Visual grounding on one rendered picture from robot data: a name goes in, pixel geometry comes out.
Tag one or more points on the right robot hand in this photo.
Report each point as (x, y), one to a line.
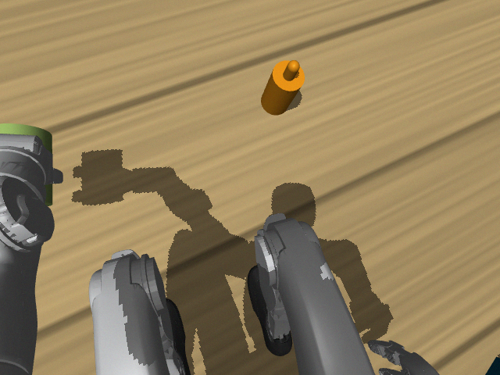
(412, 363)

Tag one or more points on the left robot foot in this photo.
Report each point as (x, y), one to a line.
(178, 335)

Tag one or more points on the right robot foot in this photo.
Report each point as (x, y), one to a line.
(277, 346)

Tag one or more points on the left robot hand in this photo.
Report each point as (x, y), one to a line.
(57, 176)

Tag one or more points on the left robot arm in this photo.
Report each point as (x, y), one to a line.
(26, 222)

